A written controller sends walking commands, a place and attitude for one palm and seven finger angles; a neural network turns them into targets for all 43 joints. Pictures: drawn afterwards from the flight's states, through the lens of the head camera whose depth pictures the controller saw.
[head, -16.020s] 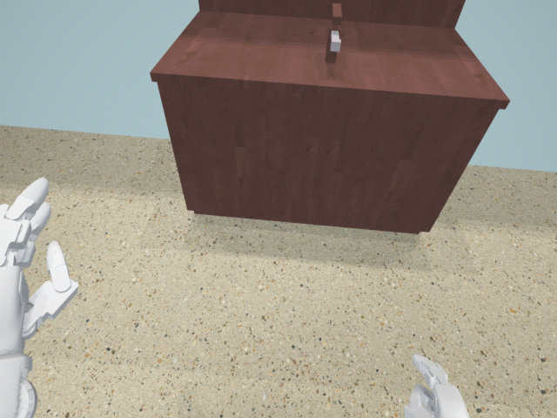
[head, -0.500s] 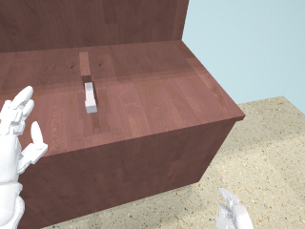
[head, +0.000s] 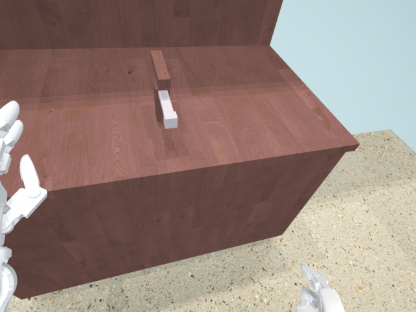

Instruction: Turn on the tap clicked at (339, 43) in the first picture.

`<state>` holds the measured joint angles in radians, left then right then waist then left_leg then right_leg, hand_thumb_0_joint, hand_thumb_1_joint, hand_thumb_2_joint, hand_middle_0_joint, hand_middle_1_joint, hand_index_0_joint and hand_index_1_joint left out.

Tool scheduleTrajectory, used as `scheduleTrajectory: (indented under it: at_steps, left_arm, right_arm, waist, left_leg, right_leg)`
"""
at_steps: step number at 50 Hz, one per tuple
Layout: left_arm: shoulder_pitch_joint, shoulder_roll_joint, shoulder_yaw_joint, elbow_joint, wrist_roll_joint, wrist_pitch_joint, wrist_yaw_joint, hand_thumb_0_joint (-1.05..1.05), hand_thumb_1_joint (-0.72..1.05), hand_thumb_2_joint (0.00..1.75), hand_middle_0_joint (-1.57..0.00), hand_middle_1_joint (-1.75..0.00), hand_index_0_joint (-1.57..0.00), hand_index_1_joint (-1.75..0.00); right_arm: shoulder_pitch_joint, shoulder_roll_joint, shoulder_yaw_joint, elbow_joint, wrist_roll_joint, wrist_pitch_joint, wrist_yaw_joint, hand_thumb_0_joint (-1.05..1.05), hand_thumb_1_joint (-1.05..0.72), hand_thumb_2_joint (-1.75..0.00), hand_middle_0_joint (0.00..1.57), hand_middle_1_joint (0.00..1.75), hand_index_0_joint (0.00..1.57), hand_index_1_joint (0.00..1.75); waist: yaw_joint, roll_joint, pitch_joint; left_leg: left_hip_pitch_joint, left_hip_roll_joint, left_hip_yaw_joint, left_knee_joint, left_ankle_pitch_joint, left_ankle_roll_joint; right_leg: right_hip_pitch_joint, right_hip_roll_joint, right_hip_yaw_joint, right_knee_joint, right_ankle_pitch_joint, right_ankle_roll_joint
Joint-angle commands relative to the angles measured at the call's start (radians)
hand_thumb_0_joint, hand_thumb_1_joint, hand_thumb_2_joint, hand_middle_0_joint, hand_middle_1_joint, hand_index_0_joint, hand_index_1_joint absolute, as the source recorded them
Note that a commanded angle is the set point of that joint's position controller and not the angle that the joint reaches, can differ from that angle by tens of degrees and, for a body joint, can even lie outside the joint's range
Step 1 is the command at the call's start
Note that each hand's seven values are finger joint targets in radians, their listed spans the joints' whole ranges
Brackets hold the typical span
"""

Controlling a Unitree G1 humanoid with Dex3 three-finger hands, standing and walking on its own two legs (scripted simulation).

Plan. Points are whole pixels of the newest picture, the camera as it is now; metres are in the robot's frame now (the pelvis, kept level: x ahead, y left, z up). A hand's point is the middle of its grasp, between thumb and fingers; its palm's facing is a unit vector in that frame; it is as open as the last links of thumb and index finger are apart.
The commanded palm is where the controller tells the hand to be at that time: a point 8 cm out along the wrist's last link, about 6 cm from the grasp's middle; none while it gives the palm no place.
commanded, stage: come to a stop and stand still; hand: left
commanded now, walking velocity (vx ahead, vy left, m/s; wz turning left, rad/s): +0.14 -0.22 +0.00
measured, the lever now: (170, 120) +0.48 +0.15 +0.09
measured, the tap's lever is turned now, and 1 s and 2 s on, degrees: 0 0 0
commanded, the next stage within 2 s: look again from close up in 1.08 s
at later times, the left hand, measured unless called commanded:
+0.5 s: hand (25, 191) +0.21 +0.29 +0.16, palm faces +0.39 -0.88 -0.27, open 7.5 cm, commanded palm +0.15 +0.33 +0.19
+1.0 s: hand (54, 172) +0.25 +0.27 +0.17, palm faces +0.37 -0.86 -0.35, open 7.5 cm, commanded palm +0.19 +0.31 +0.19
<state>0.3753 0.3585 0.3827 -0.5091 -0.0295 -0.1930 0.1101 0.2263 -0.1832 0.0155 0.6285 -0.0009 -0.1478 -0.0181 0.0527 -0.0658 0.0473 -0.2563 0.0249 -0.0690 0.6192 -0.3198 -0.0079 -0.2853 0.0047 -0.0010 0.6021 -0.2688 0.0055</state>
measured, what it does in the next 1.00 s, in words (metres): steps on the spot: right foot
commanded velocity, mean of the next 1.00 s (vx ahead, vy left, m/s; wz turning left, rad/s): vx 0.04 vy -0.06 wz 0.00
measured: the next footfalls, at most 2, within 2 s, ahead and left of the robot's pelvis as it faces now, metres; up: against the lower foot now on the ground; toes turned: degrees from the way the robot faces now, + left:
right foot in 0.24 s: +0.07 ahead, -0.06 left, +0.00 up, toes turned -3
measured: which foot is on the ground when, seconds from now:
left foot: down 0.00-1.00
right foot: down 0.00-0.00, up 0.02-0.22, down 0.24-1.00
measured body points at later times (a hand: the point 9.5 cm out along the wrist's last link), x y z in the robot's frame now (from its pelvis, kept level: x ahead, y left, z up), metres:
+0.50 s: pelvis -0.02 +0.05 +0.00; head -0.01 +0.08 +0.45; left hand +0.19 +0.34 +0.18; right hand +0.13 -0.19 -0.07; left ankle +0.02 +0.15 -0.73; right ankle -0.01 -0.05 -0.72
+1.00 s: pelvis +0.02 +0.03 +0.01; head +0.05 +0.04 +0.46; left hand +0.22 +0.31 +0.19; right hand +0.21 -0.20 -0.06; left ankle +0.02 +0.15 -0.72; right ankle +0.03 -0.06 -0.72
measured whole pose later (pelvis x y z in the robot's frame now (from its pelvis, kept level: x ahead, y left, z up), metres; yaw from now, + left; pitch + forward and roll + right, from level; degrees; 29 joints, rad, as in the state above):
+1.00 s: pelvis +0.02 +0.03 +0.01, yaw -1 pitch -1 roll +0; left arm 0.42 0.33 0.31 -0.47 -0.05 -0.14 0.13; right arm 0.17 -0.21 0.01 0.59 0.01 -0.11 -0.05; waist 0.02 -0.01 0.08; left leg -0.19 0.01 0.01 0.49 -0.27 0.00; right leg -0.20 0.03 -0.05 0.47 -0.24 -0.04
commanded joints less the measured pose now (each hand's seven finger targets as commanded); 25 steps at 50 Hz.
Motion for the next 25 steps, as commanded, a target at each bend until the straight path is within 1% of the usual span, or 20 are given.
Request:
scheduleTrajectory:
  at_steps: [1,2,3,4,5,8,10,11,12,13,14,15,16,17,19,21,22,23,24,25]
  left_arm:
    - [-0.259,0.186,0.042,-0.250,0.026,-0.058,0.017,0.00,0.90,0.90,-0.20,-0.30,-0.20,-0.30]
    - [-0.219,0.203,0.064,-0.235,0.014,-0.054,0.005,0.00,0.90,0.90,-0.20,-0.30,-0.20,-0.30]
    - [-0.187,0.205,0.077,-0.263,0.004,-0.050,-0.002,0.00,0.90,0.90,-0.20,-0.30,-0.20,-0.30]
    - [-0.152,0.208,0.097,-0.299,0.004,-0.053,-0.005,0.00,0.90,0.90,-0.20,-0.30,-0.20,-0.30]
    - [-0.091,0.189,0.086,-0.294,0.007,-0.057,-0.006,0.00,0.90,0.90,-0.20,-0.30,-0.20,-0.30]
    - [0.043,0.192,0.118,-0.234,-0.004,-0.048,-0.007,0.00,0.90,0.90,-0.20,-0.30,-0.20,-0.30]
    - [0.062,0.214,0.142,-0.197,-0.010,-0.036,-0.004,0.00,0.90,0.90,-0.20,-0.30,-0.20,-0.30]
    - [0.040,0.216,0.142,-0.158,-0.008,-0.029,-0.004,0.00,0.90,0.90,-0.20,-0.30,-0.20,-0.30]
    - [0.014,0.221,0.143,-0.126,-0.009,-0.024,-0.007,0.00,0.90,0.90,-0.20,-0.30,-0.20,-0.30]
    - [-0.022,0.218,0.130,-0.111,-0.012,-0.019,-0.010,0.00,0.90,0.90,-0.20,-0.30,-0.20,-0.30]
    - [-0.067,0.178,0.081,-0.112,-0.016,-0.014,-0.011,0.00,0.90,0.90,-0.20,-0.30,-0.20,-0.30]
    - [-0.101,0.187,0.080,-0.132,-0.019,-0.011,-0.001,0.00,0.90,0.90,-0.20,-0.30,-0.20,-0.30]
    - [-0.104,0.174,0.072,-0.132,-0.019,-0.012,0.010,0.00,0.90,0.90,-0.20,-0.30,-0.20,-0.30]
    - [-0.088,0.164,0.065,-0.114,-0.019,-0.014,0.017,0.00,0.90,0.90,-0.20,-0.30,-0.20,-0.30]
    - [-0.146,0.158,0.032,-0.155,-0.014,-0.014,0.018,0.00,0.90,0.90,-0.20,-0.30,-0.20,-0.30]
    - [-0.154,0.167,0.035,-0.193,-0.012,-0.028,0.022,0.00,0.90,0.90,-0.20,-0.30,-0.20,-0.30]
    - [-0.155,0.167,0.037,-0.235,-0.016,-0.037,0.026,0.00,0.90,0.90,-0.20,-0.30,-0.20,-0.30]
    - [-0.170,0.176,0.045,-0.300,-0.015,-0.050,0.033,0.00,0.90,0.90,-0.20,-0.30,-0.20,-0.30]
    - [-0.180,0.226,0.081,-0.327,-0.011,-0.066,0.035,0.00,0.90,0.90,-0.20,-0.30,-0.20,-0.30]
    - [-0.137,0.227,0.098,-0.292,-0.009,-0.071,0.026,0.00,0.90,0.90,-0.20,-0.30,-0.20,-0.30]
  right_arm:
    - [-0.094,-0.130,-0.069,-0.168,-0.005,-0.082,-0.010,0.00,-0.90,-0.90,0.20,0.30,0.20,0.30]
    - [-0.096,-0.102,-0.057,-0.159,-0.011,-0.082,-0.002,0.00,-0.90,-0.90,0.20,0.30,0.20,0.30]
    - [-0.114,-0.115,-0.063,-0.163,-0.014,-0.079,0.008,0.00,-0.90,-0.90,0.20,0.30,0.20,0.30]
    - [-0.117,-0.121,-0.068,-0.174,-0.005,-0.084,0.020,0.00,-0.90,-0.90,0.20,0.30,0.20,0.30]
    - [-0.109,-0.130,-0.073,-0.180,-0.002,-0.082,0.025,0.00,-0.90,-0.90,0.20,0.30,0.20,0.30]
    - [-0.117,-0.135,-0.073,-0.209,-0.002,-0.055,0.029,0.00,-0.90,-0.90,0.20,0.30,0.20,0.30]
    - [-0.112,-0.130,-0.065,-0.214,-0.002,-0.032,0.018,0.00,-0.90,-0.90,0.20,0.30,0.20,0.30]
    - [-0.108,-0.129,-0.064,-0.206,-0.005,-0.020,0.012,0.00,-0.90,-0.90,0.20,0.30,0.20,0.30]
    - [-0.097,-0.127,-0.064,-0.193,-0.006,-0.009,0.007,0.00,-0.90,-0.90,0.20,0.30,0.20,0.30]
    - [-0.085,-0.123,-0.065,-0.186,-0.004,0.004,0.004,0.00,-0.90,-0.90,0.20,0.30,0.20,0.30]
    - [-0.093,-0.112,-0.066,-0.192,0.012,0.009,0.003,0.00,-0.90,-0.90,0.20,0.30,0.20,0.30]
    - [-0.100,-0.122,-0.068,-0.196,0.021,0.000,-0.002,0.00,-0.90,-0.90,0.20,0.30,0.20,0.30]
    - [-0.094,-0.120,-0.057,-0.182,0.016,-0.010,-0.004,0.00,-0.90,-0.90,0.20,0.30,0.20,0.30]
    - [-0.083,-0.111,-0.046,-0.170,0.009,-0.014,-0.006,0.00,-0.90,-0.90,0.20,0.30,0.20,0.30]
    - [-0.111,-0.102,-0.033,-0.165,0.005,-0.007,-0.012,0.00,-0.90,-0.90,0.20,0.30,0.20,0.30]
    - [-0.099,-0.107,-0.031,-0.154,-0.002,-0.015,-0.022,0.00,-0.90,-0.90,0.20,0.30,0.20,0.30]
    - [-0.097,-0.130,-0.043,-0.162,-0.002,-0.028,-0.025,0.00,-0.90,-0.90,0.20,0.30,0.20,0.30]
    - [-0.103,-0.152,-0.054,-0.176,0.000,-0.039,-0.022,0.00,-0.90,-0.90,0.20,0.30,0.20,0.30]
    - [-0.117,-0.121,-0.048,-0.193,-0.002,-0.051,-0.019,0.00,-0.90,-0.90,0.20,0.30,0.20,0.30]
    - [-0.110,-0.117,-0.053,-0.170,-0.008,-0.058,-0.011,0.00,-0.90,-0.90,0.20,0.30,0.20,0.30]
  waist:
    - [-0.037,0.341,-0.115]
    - [-0.056,0.286,-0.093]
    - [-0.057,0.271,-0.075]
    - [-0.049,0.222,-0.088]
    - [-0.047,0.211,-0.098]
    - [-0.031,0.231,-0.099]
    - [-0.037,0.239,-0.093]
    - [-0.035,0.200,-0.067]
    - [-0.032,0.115,-0.064]
    - [-0.040,0.001,-0.061]
    - [-0.048,-0.130,-0.070]
    - [-0.037,-0.153,-0.043]
    - [-0.047,-0.091,-0.052]
    - [-0.051,-0.022,-0.052]
    - [-0.060,0.038,-0.012]
    - [-0.065,0.136,-0.064]
    - [-0.061,0.231,-0.078]
    - [-0.054,0.404,-0.094]
    - [-0.052,0.427,-0.076]
    - [-0.046,0.317,-0.070]
  left_leg:
    - [0.215,0.216,-0.232,-0.288,0.488,0.139]
    - [0.179,0.214,-0.284,-0.330,0.442,0.147]
    - [0.110,0.226,-0.322,-0.354,0.333,0.145]
    - [0.102,0.217,-0.280,-0.359,0.276,0.137]
    - [0.082,0.212,-0.242,-0.347,0.186,0.132]
    - [-0.149,0.178,-0.158,-0.397,-0.317,0.102]
    - [-0.208,0.141,-0.125,-0.365,-0.381,0.072]
    - [-0.253,0.116,-0.105,-0.299,-0.381,0.059]
    - [-0.272,0.074,-0.058,-0.158,-0.351,0.045]
    - [-0.278,0.014,0.017,0.065,-0.269,0.036]
    - [-0.296,-0.042,0.077,0.282,-0.187,0.023]
    - [-0.309,-0.025,0.053,0.390,-0.132,0.025]
    - [-0.320,-0.001,0.029,0.383,-0.114,0.024]
    - [-0.270,0.016,0.033,0.326,-0.118,0.023]
    - [-0.079,0.039,0.057,0.122,-0.080,0.026]
    - [0.127,-0.029,0.121,-0.108,0.025,0.019]
    - [0.184,0.028,0.011,-0.212,0.037,0.038]
    - [0.257,0.187,-0.258,-0.315,0.095,0.094]
    - [0.250,0.276,-0.402,-0.389,0.139,0.151]
    - [0.154,0.269,-0.387,-0.421,0.035,0.164]
  right_leg:
    - [-0.163,0.043,-0.003,0.255,-0.239,-0.010]
    - [-0.154,0.037,0.010,0.241,-0.252,-0.007]
    - [-0.104,0.021,0.029,0.221,-0.222,-0.006]
    - [-0.066,0.028,0.013,0.204,-0.184,-0.007]
    - [-0.031,0.013,0.009,0.133,-0.145,-0.010]
    - [0.208,0.052,-0.061,-0.026,-0.124,-0.024]
    - [0.280,0.066,-0.074,-0.125,-0.154,-0.049]
    - [0.304,0.054,-0.044,-0.180,-0.164,-0.070]
    - [0.293,0.008,0.030,-0.237,-0.190,-0.109]
    - [0.235,-0.086,0.175,-0.290,-0.222,-0.167]
    - [0.180,-0.238,0.383,-0.379,-0.361,-0.238]
    - [0.129,-0.298,0.460,-0.404,-0.310,-0.277]
    - [0.138,-0.306,0.432,-0.379,-0.219,-0.292]
    - [0.082,-0.297,0.387,-0.370,-0.224,-0.284]
    - [-0.088,-0.250,0.248,-0.330,-0.268,-0.231]
    - [-0.104,-0.121,0.081,-0.183,-0.237,-0.144]
    - [-0.112,-0.065,0.037,-0.059,-0.183,-0.100]
    - [-0.203,0.017,-0.018,0.107,-0.160,-0.043]
    - [-0.245,0.046,0.001,0.260,-0.248,-0.022]
    - [-0.186,0.032,0.054,0.309,-0.219,-0.025]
